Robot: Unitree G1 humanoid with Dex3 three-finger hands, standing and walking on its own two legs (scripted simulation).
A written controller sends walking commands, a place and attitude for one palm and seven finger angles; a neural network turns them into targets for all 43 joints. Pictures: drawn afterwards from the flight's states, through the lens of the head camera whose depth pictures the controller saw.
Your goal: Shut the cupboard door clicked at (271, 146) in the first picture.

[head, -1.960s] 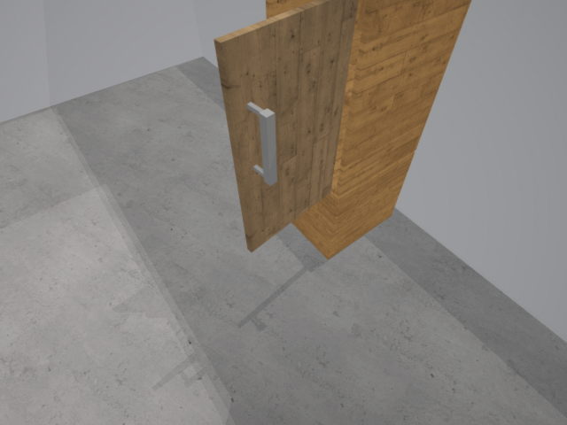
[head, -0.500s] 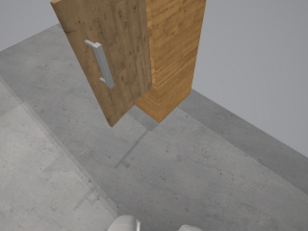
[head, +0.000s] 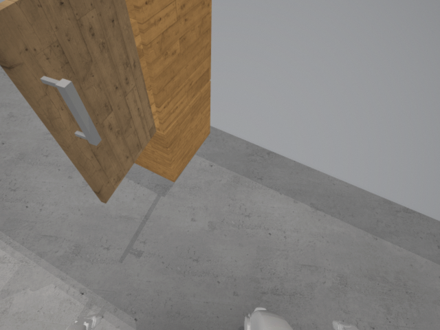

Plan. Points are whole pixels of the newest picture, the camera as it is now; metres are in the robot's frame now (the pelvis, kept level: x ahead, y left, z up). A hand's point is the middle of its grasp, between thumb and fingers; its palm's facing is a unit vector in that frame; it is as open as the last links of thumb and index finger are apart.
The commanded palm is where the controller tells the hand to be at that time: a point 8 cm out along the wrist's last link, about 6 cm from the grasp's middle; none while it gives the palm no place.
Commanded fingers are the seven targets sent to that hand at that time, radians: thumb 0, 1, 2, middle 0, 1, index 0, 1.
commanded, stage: walk around to get in front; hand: left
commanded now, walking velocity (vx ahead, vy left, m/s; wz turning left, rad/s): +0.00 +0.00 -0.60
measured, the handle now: (73, 113) +0.50 +0.37 +0.04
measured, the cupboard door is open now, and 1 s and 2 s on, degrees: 97 97 97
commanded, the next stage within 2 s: none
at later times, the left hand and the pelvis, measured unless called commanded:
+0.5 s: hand (157, 301) +0.18 +0.15 -0.17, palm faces -0.32 -0.93 -0.19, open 7.4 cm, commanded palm none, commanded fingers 0.00 0.90 0.90 -0.20 -0.30 -0.20 -0.30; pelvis +0.01 -0.01 +0.00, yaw -19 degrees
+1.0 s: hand (191, 295) +0.19 +0.08 -0.18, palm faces -0.57 -0.79 -0.22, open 7.4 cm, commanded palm none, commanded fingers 0.00 0.90 0.90 -0.20 -0.30 -0.20 -0.30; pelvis +0.01 -0.03 -0.01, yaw -38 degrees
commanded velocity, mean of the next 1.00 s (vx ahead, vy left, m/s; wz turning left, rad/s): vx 0.00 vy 0.00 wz -0.60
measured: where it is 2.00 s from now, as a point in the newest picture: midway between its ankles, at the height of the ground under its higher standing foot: outside the picture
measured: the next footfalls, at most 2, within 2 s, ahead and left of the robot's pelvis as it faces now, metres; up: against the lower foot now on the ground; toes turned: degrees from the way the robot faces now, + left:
right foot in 0.12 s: +0.06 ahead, -0.14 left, +0.00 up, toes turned -8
left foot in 0.40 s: +0.09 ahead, +0.11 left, +0.00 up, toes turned -12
